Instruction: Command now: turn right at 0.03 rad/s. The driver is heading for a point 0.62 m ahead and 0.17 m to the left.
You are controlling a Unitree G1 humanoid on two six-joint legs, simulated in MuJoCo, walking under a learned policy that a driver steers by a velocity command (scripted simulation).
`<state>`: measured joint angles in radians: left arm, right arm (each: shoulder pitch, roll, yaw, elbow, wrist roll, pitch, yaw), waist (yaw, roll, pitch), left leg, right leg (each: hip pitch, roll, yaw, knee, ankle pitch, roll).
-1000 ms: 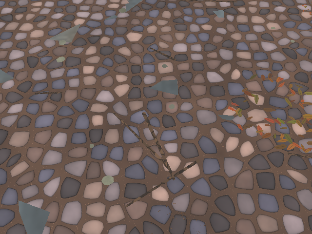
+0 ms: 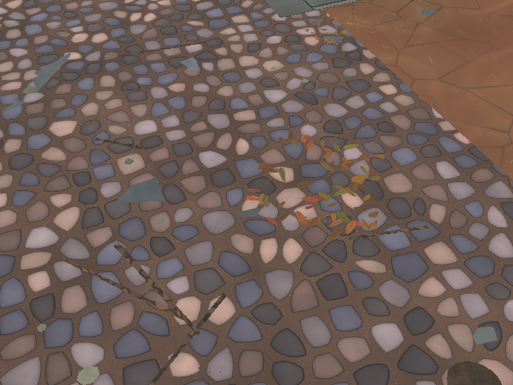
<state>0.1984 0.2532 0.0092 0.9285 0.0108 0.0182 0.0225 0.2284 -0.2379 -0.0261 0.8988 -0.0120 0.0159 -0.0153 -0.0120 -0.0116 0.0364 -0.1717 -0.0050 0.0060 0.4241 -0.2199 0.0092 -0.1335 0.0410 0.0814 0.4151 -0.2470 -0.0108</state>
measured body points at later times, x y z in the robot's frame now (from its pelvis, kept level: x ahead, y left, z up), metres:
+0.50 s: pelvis +0.00 +0.01 +0.00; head +0.01 +0.02 +0.45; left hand +0.01 +0.25 -0.16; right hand +0.03 -0.23 -0.15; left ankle +0.01 +0.11 -0.74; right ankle -0.01 -0.12 -0.74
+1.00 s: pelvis +0.02 +0.01 +0.00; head +0.01 +0.01 +0.45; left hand +0.00 +0.24 -0.16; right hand +0.00 -0.23 -0.16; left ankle +0.00 +0.11 -0.74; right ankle -0.02 -0.11 -0.73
